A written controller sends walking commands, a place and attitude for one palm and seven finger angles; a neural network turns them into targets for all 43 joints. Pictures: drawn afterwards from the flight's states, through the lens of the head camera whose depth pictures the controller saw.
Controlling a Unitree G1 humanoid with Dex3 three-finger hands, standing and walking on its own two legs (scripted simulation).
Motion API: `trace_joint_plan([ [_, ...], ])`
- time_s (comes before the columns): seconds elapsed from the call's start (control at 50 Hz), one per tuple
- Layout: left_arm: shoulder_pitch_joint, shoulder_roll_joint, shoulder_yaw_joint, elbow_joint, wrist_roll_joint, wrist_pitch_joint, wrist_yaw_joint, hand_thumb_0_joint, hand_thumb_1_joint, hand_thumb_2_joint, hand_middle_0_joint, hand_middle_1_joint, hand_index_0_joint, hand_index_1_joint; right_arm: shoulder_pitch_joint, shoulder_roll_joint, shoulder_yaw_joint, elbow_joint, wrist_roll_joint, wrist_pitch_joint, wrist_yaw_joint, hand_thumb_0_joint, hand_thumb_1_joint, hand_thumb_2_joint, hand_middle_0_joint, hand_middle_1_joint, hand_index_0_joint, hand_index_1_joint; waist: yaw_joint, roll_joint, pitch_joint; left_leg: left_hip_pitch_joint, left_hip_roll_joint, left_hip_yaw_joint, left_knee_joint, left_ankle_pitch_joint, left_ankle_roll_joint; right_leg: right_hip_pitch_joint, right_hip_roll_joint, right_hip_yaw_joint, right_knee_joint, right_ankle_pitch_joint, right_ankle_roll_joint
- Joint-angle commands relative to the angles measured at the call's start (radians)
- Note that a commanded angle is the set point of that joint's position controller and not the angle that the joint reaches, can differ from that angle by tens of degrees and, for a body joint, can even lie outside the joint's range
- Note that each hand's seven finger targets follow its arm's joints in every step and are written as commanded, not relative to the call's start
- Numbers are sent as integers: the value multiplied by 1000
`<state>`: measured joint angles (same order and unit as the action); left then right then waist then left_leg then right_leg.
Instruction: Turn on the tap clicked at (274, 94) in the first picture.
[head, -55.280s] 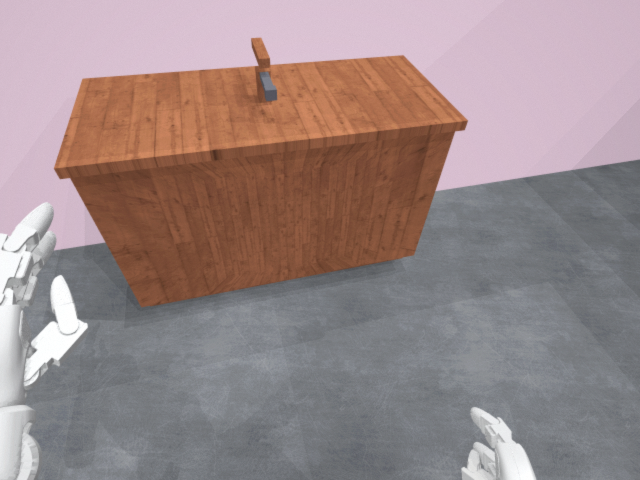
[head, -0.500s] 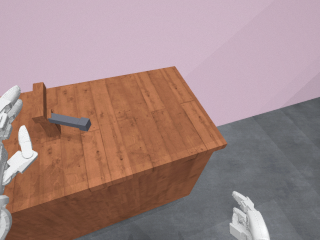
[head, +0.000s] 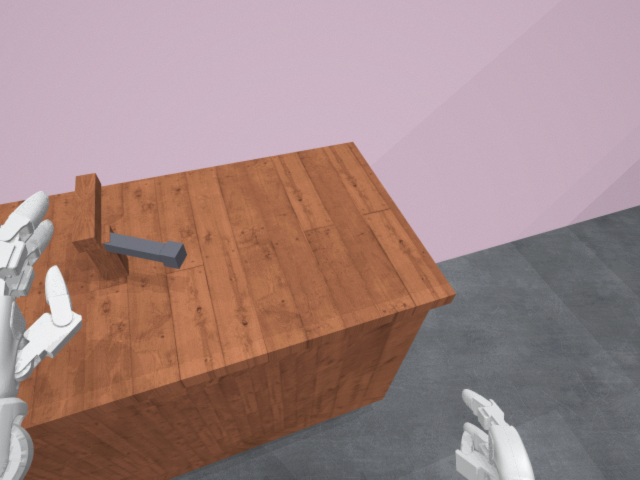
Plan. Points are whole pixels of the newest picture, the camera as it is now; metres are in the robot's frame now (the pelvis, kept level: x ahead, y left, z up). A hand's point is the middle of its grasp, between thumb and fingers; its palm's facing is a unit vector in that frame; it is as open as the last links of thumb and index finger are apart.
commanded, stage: look again from close up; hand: left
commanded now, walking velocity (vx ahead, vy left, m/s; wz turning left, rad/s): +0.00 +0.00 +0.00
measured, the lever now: (173, 254) +0.40 +0.26 +0.00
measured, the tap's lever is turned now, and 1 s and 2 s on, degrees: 58 58 58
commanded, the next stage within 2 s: come to a stop and stand still in 0.10 s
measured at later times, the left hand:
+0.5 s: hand (19, 265) +0.24 +0.29 +0.20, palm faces +0.48 -0.77 -0.43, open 7.4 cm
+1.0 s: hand (5, 343) +0.19 +0.29 +0.16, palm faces +0.44 -0.83 -0.34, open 7.4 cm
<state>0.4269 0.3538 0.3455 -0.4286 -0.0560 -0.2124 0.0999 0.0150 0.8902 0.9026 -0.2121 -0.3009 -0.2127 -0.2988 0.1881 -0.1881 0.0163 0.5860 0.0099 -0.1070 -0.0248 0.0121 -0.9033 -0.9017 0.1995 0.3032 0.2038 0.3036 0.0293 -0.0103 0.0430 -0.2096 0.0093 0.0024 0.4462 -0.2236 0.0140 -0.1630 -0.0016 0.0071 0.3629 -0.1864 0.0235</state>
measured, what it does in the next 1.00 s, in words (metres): stands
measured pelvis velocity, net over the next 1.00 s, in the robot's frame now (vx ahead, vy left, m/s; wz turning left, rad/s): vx -0.02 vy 0.02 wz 0.05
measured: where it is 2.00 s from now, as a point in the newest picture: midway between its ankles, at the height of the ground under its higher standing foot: outside the picture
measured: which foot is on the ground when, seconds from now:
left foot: down 0.00-1.00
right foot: down 0.00-1.00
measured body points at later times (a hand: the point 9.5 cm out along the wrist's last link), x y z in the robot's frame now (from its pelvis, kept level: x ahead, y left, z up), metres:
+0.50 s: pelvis +0.00 +0.00 -0.01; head +0.03 +0.03 +0.44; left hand +0.21 +0.33 +0.22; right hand +0.17 -0.21 -0.08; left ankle +0.01 +0.11 -0.74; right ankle +0.01 -0.14 -0.74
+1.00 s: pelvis -0.02 +0.02 -0.01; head +0.02 +0.06 +0.44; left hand +0.16 +0.33 +0.18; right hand +0.19 -0.18 -0.07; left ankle +0.01 +0.11 -0.74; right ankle +0.01 -0.14 -0.74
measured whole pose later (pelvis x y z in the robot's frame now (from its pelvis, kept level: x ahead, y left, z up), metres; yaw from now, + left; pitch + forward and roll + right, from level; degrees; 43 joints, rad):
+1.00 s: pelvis -0.02 +0.02 -0.01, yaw +3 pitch +0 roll -1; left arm 0.37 0.42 0.38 -0.45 -0.09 -0.30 0.12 0.01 0.89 0.90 -0.21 -0.30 -0.21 -0.30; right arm 0.16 -0.19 0.02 0.60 0.02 -0.20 0.05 0.01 -0.90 -0.90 0.20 0.30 0.20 0.30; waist 0.06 -0.06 0.10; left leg -0.31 -0.05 -0.02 0.52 -0.21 0.05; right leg -0.26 -0.05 0.00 0.47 -0.21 0.05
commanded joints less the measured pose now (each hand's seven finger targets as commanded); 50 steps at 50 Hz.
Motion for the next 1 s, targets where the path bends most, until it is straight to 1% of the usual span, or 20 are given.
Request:
trace_joint_plan([
  [0.0, -83, 179, 112, -223, 1, -57, 17, 0, 900, 900, -200, -300, -200, -300, -100, -126, -49, -155, 9, -50, -11, 0, -900, -900, 200, 300, 200, 300, -9, 62, -120, -8, 45, -40, -96, 60, 2, 51, -38, 31, -48, 116, -28],
  [0.02, -78, 159, 99, -208, 1, -56, 17, 0, 900, 900, -200, -300, -200, -300, -94, -128, -50, -156, 4, -48, -12, 0, -900, -900, 200, 300, 200, 300, -11, 67, -117, -16, 43, -41, -103, 45, 1, 55, -37, 31, -46, 99, -28],
  [0.28, -59, 163, 105, -247, 4, -57, 19, 0, 900, 900, -200, -300, -200, -300, -79, -131, -59, -156, 9, -54, -10, 0, -900, -900, 200, 300, 200, 300, -11, 78, -145, 3, 57, -53, -98, 92, 2, 73, -37, 27, -16, 141, -30],
  [0.3, -979, 964, 361, -563, 40, -208, 34, 0, 900, 900, -200, -300, -200, -300, 100, -194, 124, -261, 74, -45, -89, 0, -900, -900, 200, 300, 200, 300, -75, 302, -77, -247, 40, -83, -87, -133, 35, 135, 31, -3, 120, -111, 42],
  [0.32, -575, 430, 351, -138, 66, -147, 19, 0, 900, 900, -200, -300, -200, -300, 9, -67, -12, -186, 50, -88, -72, 0, -900, -900, 200, 300, 200, 300, -2, 100, -91, -123, 126, -120, -76, -138, 29, -92, -47, -12, 107, -228, -15],
  [0.34, -394, 355, 246, 20, 36, -114, 13, 0, 900, 900, -200, -300, -200, -300, -22, -140, -12, -140, 14, -95, -31, 0, -900, -900, 200, 300, 200, 300, 3, 75, -78, -44, 65, -68, -82, -27, 16, -86, -16, -7, 58, -123, -44],
  [0.36, -334, 406, 284, -11, 28, -119, 10, 0, 900, 900, -200, -300, -200, -300, -18, -180, -41, -150, -6, -104, -5, 0, -900, -900, 200, 300, 200, 300, 15, 48, -98, -57, 51, -50, -43, -25, 4, -85, -39, 39, 15, -50, -56],
  [0.38, -246, 333, 211, -43, 6, -132, -4, 0, 900, 900, -200, -300, -200, -300, -18, -173, -37, -152, -9, -117, 16, 0, -900, -900, 200, 300, 200, 300, 15, 16, -117, -64, 31, -46, -23, -1, 7, -60, -69, 69, 5, 9, -65],
  [0.4, -152, 252, 162, -5, -12, -129, -15, 0, 900, 900, -200, -300, -200, -300, -29, -168, -35, -132, 2, -124, 38, 0, -900, -900, 200, 300, 200, 300, 12, 34, -146, -14, 31, -43, -20, 54, 3, -54, -60, 62, 31, 55, -70],
  [0.44, -20, 218, 125, -115, -26, -137, -15, 0, 900, 900, -200, -300, -200, -300, 5, -179, -52, -153, 4, -136, 66, 0, -900, -900, 200, 300, 200, 300, 31, -12, -170, -14, 26, -35, 8, 154, 5, -18, -84, 56, 36, 181, -65],
  [0.48, 15, 224, 133, -167, -33, -146, -2, 0, 900, 900, -200, -300, -200, -300, 13, -180, -59, -138, 7, -153, 78, 0, -900, -900, 200, 300, 200, 300, 31, -20, -181, 0, 22, -41, 11, 196, 3, -17, -85, 52, 44, 219, -59],
  [0.5, 15, 266, 172, -169, -34, -148, 10, 0, 900, 900, -200, -300, -200, -300, -11, -183, -53, -125, 8, -155, 77, 0, -900, -900, 200, 300, 200, 300, 29, 18, -202, 22, 26, -43, -2, 238, 4, -8, -73, 37, 68, 240, -53],
  [0.56, -34, 289, 205, -192, -29, -164, 25, 0, 900, 900, -200, -300, -200, -300, -3, -182, -57, -107, -2, -152, 62, 0, -900, -900, 200, 300, 200, 300, 21, -11, -183, -22, 22, -55, 3, 243, -5, 13, -79, 26, 68, 265, -45],
  [0.6, -111, 356, 243, -231, -27, -171, 32, 0, 900, 900, -200, -300, -200, -300, -28, -190, -53, -100, -1, -147, 55, 0, -900, -900, 200, 300, 200, 300, 13, 42, -193, -16, 23, -68, 1, 238, -2, 10, -76, 24, 86, 249, -44],
  [0.64, -125, 314, 202, -226, -27, -167, 32, 0, 900, 900, -200, -300, -200, -300, -19, -181, -55, -98, -1, -145, 48, 0, -900, -900, 200, 300, 200, 300, 16, 86, -199, -17, 26, -70, 3, 258, -3, 23, -82, 16, 92, 251, -42],
  [0.7, -118, 308, 183, -267, -29, -162, 35, 0, 900, 900, -200, -300, -200, -300, -27, -183, -53, -97, 8, -154, 55, 0, -900, -900, 200, 300, 200, 300, 19, 130, -234, 21, 31, -86, 12, 317, -2, 20, -74, 9, 118, 243, -40],
  [0.76, -92, 260, 146, -286, -27, -155, 37, 0, 900, 900, -200, -300, -200, -300, -14, -182, -62, -95, 8, -156, 61, 0, -900, -900, 200, 300, 200, 300, 21, 106, -222, 16, 45, -92, 13, 345, -10, 10, -75, -3, 116, 225, -34],
  [0.82, -83, 225, 127, -260, -27, -148, 35, 0, 900, 900, -200, -300, -200, -300, -17, -178, -70, -98, 12, -152, 64, 0, -900, -900, 200, 300, 200, 300, 17, 114, -197, 8, 67, -113, -27, 310, -21, -15, -67, -19, 136, 144, -29],
  [0.88, -98, 226, 138, -217, -31, -142, 35, 0, 900, 900, -200, -300, -200, -300, -42, -175, -70, -107, 14, -141, 62, 0, -900, -900, 200, 300, 200, 300, 16, 66, -153, -64, 56, -110, -54, 113, -19, -14, -71, -4, 98, 101, -32],
  [0.98, -130, 214, 131, -196, -35, -142, 27, 0, 900, 900, -200, -300, -200, -300, -69, -167, -67, -122, 18, -137, 55, 0, -900, -900, 200, 300, 200, 300, 11, 59, -119, -104, 54, -130, -105, -97, -9, -19, -64, 6, 61, 14, -30],
])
